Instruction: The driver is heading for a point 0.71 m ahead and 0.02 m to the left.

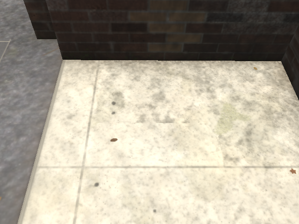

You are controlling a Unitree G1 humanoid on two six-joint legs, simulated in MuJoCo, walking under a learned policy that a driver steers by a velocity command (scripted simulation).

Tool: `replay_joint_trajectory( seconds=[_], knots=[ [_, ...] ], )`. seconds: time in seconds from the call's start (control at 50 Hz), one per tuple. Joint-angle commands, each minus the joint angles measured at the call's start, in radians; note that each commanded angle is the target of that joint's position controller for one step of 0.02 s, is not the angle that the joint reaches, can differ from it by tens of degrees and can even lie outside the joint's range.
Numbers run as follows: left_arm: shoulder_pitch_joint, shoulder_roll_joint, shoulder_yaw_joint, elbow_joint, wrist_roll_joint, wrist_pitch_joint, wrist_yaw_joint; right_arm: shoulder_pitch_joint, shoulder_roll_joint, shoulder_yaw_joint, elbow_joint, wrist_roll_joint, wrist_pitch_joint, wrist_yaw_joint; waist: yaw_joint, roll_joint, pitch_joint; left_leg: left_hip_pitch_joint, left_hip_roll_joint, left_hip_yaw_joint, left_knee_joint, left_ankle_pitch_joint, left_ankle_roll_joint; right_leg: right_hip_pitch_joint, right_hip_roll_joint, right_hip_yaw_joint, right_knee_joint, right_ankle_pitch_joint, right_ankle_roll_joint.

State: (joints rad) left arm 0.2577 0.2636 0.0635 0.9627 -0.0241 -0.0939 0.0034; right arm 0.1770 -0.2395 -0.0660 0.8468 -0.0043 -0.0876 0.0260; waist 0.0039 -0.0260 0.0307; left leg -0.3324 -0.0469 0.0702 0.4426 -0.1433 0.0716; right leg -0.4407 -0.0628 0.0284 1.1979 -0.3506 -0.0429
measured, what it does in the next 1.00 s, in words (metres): walks ahead: right foot, then left foot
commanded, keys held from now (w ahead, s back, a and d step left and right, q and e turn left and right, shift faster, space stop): w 0.86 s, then no key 0.14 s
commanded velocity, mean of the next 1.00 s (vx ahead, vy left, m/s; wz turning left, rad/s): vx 0.48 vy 0.00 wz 0.00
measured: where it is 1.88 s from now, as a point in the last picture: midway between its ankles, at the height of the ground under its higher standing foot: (159, 179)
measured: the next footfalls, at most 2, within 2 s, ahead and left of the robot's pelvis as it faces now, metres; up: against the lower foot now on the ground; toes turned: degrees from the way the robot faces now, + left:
right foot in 0.40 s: +0.41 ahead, -0.15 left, +0.00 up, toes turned -2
left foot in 0.94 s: +0.71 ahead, +0.10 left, +0.00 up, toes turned +3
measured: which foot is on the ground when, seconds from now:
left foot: down 0.00-0.40, up 0.42-0.92, down 0.94-1.00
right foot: up 0.00-0.38, down 0.40-0.96, up 0.98-1.00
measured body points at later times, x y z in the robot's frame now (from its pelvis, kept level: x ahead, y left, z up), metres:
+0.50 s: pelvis +0.28 -0.06 -0.01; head +0.32 -0.07 +0.44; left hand +0.45 +0.20 -0.11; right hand +0.30 -0.33 -0.15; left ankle +0.13 +0.08 -0.65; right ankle +0.36 -0.15 -0.74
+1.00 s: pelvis +0.55 -0.01 -0.01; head +0.60 +0.01 +0.43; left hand +0.54 +0.27 -0.16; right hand +0.76 -0.25 -0.11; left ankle +0.67 +0.09 -0.74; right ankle +0.38 -0.15 -0.69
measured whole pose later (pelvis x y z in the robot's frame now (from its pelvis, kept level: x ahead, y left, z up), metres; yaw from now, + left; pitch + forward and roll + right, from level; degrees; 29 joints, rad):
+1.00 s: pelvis +0.55 -0.01 -0.01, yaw +0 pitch +3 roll -1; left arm 0.34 0.27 0.06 1.01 0.00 -0.06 0.01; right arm 0.00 -0.25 -0.05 0.84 -0.01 -0.10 0.03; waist 0.06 0.00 0.04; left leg -0.50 0.02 0.04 0.54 -0.09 0.05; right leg -0.14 0.01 0.03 0.82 -0.55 0.01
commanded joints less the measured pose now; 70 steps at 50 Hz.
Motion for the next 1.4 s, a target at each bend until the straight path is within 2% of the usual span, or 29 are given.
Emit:
replay_joint_trajectory(
  seconds=[0.02, 0.12, 0.2, 0.3, 0.36, 0.4, 0.42, 0.44, 0.46, 0.48, 0.5, 0.54, 0.6, 0.74, 0.82, 0.88, 0.94, 0.96, 0.98, 1.0, 1.02, 1.06, 1.1, 1.14, 1.22, 1.3, 1.34, 1.38, 1.4],
  knots=[
    [0.031, 0.058, 0.021, -0.056, 0.006, 0.008, 0.008, 0.022, -0.087, -0.016, -0.031, -0.003, -0.023, 0.001, 0.019, 0.092, -0.089, 0.186, 0.277, -0.311, -0.267, 0.146, 0.178, -0.162, -0.092, 0.049, -0.050, 0.075, -0.001],
    [-0.124, 0.049, 0.019, -0.109, 0.024, 0.020, 0.005, 0.095, -0.135, -0.025, 0.011, 0.004, -0.018, -0.023, -0.002, 0.071, -0.019, 0.173, 0.252, -0.203, -0.319, 0.210, 0.162, -0.264, -0.094, 0.028, -0.315, 0.313, 0.037],
    [-0.264, 0.030, 0.006, -0.146, 0.016, 0.013, -0.009, 0.159, -0.148, -0.024, 0.044, 0.014, -0.014, -0.031, -0.048, 0.075, 0.010, 0.193, 0.220, -0.133, -0.325, 0.184, 0.126, -0.210, -0.048, -0.013, -0.540, 0.475, 0.035],
    [-0.387, 0.042, -0.003, -0.199, 0.006, 0.003, -0.035, 0.234, -0.161, -0.030, 0.096, 0.020, 0.007, -0.035, -0.082, 0.082, 0.048, 0.367, 0.287, -0.149, -0.257, 0.206, 0.122, -0.254, -0.023, -0.017, -0.661, 0.392, 0.010],
    [-0.324, 0.082, 0.010, -0.194, 0.005, -0.007, -0.047, 0.207, -0.183, -0.038, 0.100, 0.022, 0.022, -0.042, -0.028, 0.117, 0.003, 0.423, 0.306, -0.147, -0.152, 0.435, 0.094, -0.123, 0.019, -0.048, -0.701, 0.278, -0.031],
    [-0.043, 0.161, 0.052, -0.108, 0.014, -0.009, -0.038, 0.172, -0.159, -0.027, 0.087, 0.020, 0.030, -0.044, 0.103, 0.103, -0.167, 0.311, 0.223, -0.078, 0.159, 0.615, 0.047, 0.290, 0.045, -0.066, -0.704, 0.316, -0.089],
    [0.135, 0.239, 0.072, -0.074, 0.029, -0.006, -0.027, 0.198, -0.117, -0.010, 0.060, 0.004, 0.026, -0.045, 0.137, -0.033, -0.321, 0.035, 0.138, -0.025, 0.505, 0.295, -0.001, 0.632, -0.175, 0.218, -0.692, 0.300, -0.176],
    [0.164, 0.258, 0.070, -0.060, 0.022, -0.002, -0.033, 0.294, -0.015, 0.020, 0.066, 0.008, 0.000, -0.034, 0.082, -0.270, -0.425, -0.293, -0.023, -0.101, 0.776, -0.415, -0.044, 0.866, -0.340, 0.657, -0.830, 0.142, -0.307],
    [0.134, 0.171, 0.045, -0.068, 0.010, -0.001, -0.030, 0.217, -0.121, -0.004, 0.066, 0.031, -0.020, -0.027, 0.111, -0.178, -0.356, -0.409, 0.035, -0.198, 0.883, -0.425, -0.030, 0.827, -0.302, 0.640, -0.875, 0.034, -0.266],
    [0.048, 0.136, 0.035, -0.086, 0.009, -0.002, -0.026, 0.130, -0.153, -0.013, 0.040, 0.047, -0.033, -0.024, 0.098, -0.130, -0.222, -0.456, 0.087, -0.169, 0.879, -0.331, -0.017, 0.687, -0.272, 0.488, -0.896, 0.073, -0.224],
    [-0.026, 0.120, 0.029, -0.102, 0.019, -0.003, -0.026, 0.083, -0.147, -0.014, 0.032, 0.042, -0.035, -0.032, 0.066, -0.040, -0.152, -0.416, 0.137, -0.143, 0.830, -0.237, -0.015, 0.535, -0.237, 0.390, -0.926, 0.146, -0.202],
    [-0.083, 0.071, 0.013, -0.104, 0.038, -0.009, -0.031, 0.088, -0.125, -0.023, 0.034, 0.025, -0.015, -0.039, 0.003, -0.040, -0.088, -0.310, 0.187, -0.148, 0.744, -0.151, -0.019, 0.343, -0.186, 0.276, -0.990, 0.255, -0.187],
    [-0.058, 0.094, 0.018, -0.082, 0.028, -0.018, -0.028, 0.084, -0.084, -0.018, 0.028, 0.019, 0.013, -0.042, -0.020, -0.043, -0.051, -0.300, 0.207, -0.135, 0.640, -0.095, -0.040, 0.266, -0.168, 0.191, -1.058, 0.308, -0.200],
    [0.052, 0.134, 0.023, -0.038, 0.016, -0.007, 0.000, -0.149, -0.062, -0.006, -0.037, 0.013, 0.009, -0.028, 0.040, -0.030, 0.007, -0.322, 0.167, -0.087, 0.242, 0.241, -0.071, 0.297, -0.115, 0.040, -1.088, 0.377, -0.153],
    [0.126, 0.143, 0.026, 0.000, 0.008, 0.006, 0.001, -0.262, -0.065, 0.004, -0.074, 0.023, 0.004, -0.008, 0.078, -0.031, 0.042, -0.335, 0.141, -0.075, 0.126, 0.224, -0.060, 0.409, -0.156, 0.039, -1.052, 0.360, -0.151],
    [0.125, 0.156, 0.033, 0.014, 0.007, 0.024, 0.008, -0.273, -0.088, 0.002, -0.093, 0.021, -0.007, 0.009, 0.055, -0.047, 0.045, -0.305, 0.121, -0.076, 0.065, 0.127, -0.024, 0.495, -0.194, 0.047, -0.969, 0.497, -0.126],
    [0.085, 0.144, 0.027, 0.000, 0.012, 0.040, 0.016, 0.018, -0.182, -0.041, -0.006, -0.005, -0.019, 0.005, -0.086, -0.048, -0.151, 0.138, 0.067, -0.034, 0.012, 0.297, 0.039, 0.443, -0.092, -0.021, -0.614, 0.851, -0.042],
    [0.120, 0.094, 0.007, -0.029, 0.042, 0.034, 0.016, 0.164, -0.264, -0.056, 0.023, -0.029, -0.018, -0.003, -0.101, 0.105, -0.318, 0.492, 0.282, -0.249, 0.108, 0.663, 0.117, 0.192, -0.008, -0.059, -0.296, 0.466, 0.009],
    [0.274, -0.011, -0.025, 0.006, 0.032, 0.019, 0.004, 0.179, -0.278, -0.053, 0.037, -0.015, -0.006, 0.001, -0.049, 0.337, -0.473, 0.757, 0.497, -0.596, 0.051, 0.756, 0.297, -0.108, 0.148, -0.006, 0.024, -0.314, 0.064],
    [0.225, 0.104, 0.004, 0.025, 0.009, 0.010, 0.002, 0.185, -0.203, -0.035, 0.027, 0.001, 0.004, 0.003, -0.092, 0.196, -0.474, 0.681, 0.447, -0.581, 0.009, 0.654, 0.265, -0.139, 0.110, 0.124, 0.115, -0.326, 0.059],
    [0.122, 0.129, 0.014, -0.009, -0.012, 0.010, 0.004, 0.090, -0.173, -0.023, 0.015, 0.006, 0.006, -0.002, -0.075, 0.166, -0.316, 0.545, 0.408, -0.436, -0.013, 0.635, 0.223, -0.207, 0.064, 0.086, 0.113, -0.265, 0.053],
    [0.047, 0.112, 0.019, -0.022, 0.008, 0.032, 0.024, -0.044, -0.113, -0.002, 0.001, -0.004, 0.004, -0.006, -0.014, 0.073, -0.170, 0.267, 0.333, -0.294, -0.085, 0.607, 0.181, -0.142, -0.017, 0.041, -0.004, -0.136, 0.064],
    [0.087, 0.064, 0.016, -0.013, 0.017, 0.062, 0.032, -0.085, -0.077, 0.010, 0.014, -0.026, 0.000, -0.004, 0.040, 0.112, -0.158, 0.102, 0.293, -0.220, -0.137, 0.608, 0.170, 0.020, -0.040, 0.041, -0.103, -0.070, 0.068],
    [0.091, 0.036, 0.010, -0.016, 0.021, 0.076, 0.039, -0.109, -0.093, 0.010, 0.026, -0.032, -0.002, -0.008, 0.063, 0.132, -0.154, 0.041, 0.271, -0.160, -0.157, 0.637, 0.178, 0.080, -0.034, 0.024, -0.241, -0.031, 0.077],
    [0.014, 0.056, 0.009, -0.029, 0.026, 0.098, 0.043, -0.101, -0.132, 0.005, 0.052, -0.020, 0.018, -0.026, 0.039, 0.128, -0.168, 0.031, 0.259, -0.143, -0.191, 0.390, 0.159, 0.163, -0.024, 0.007, -0.455, 0.111, 0.080],
    [-0.040, 0.059, 0.012, -0.029, 0.033, 0.106, 0.041, -0.101, -0.110, 0.018, 0.076, -0.006, 0.041, -0.034, 0.038, 0.108, -0.087, -0.011, 0.229, -0.172, -0.202, -0.074, 0.110, 0.242, -0.009, -0.014, -0.660, 0.187, 0.057],
    [-0.052, 0.086, 0.014, -0.032, 0.050, 0.101, 0.041, -0.045, -0.077, 0.030, 0.100, -0.007, 0.044, -0.033, 0.026, 0.057, -0.052, -0.027, 0.172, -0.166, -0.164, -0.202, 0.036, 0.304, -0.052, 0.033, -0.779, 0.317, 0.033],
    [-0.079, 0.152, 0.029, -0.016, 0.026, 0.098, 0.040, 0.031, -0.069, 0.027, 0.110, -0.012, 0.047, -0.034, -0.051, -0.115, -0.041, 0.003, 0.063, -0.073, -0.117, -0.179, -0.017, 0.247, -0.069, 0.053, -0.767, 0.248, -0.005],
    [-0.087, 0.100, 0.021, -0.013, 0.024, 0.093, 0.033, -0.010, -0.087, 0.025, 0.110, -0.013, 0.054, -0.040, -0.020, -0.088, -0.028, 0.070, 0.060, -0.055, -0.084, -0.135, -0.029, 0.181, -0.046, 0.046, -0.795, 0.164, 0.006]
  ],
)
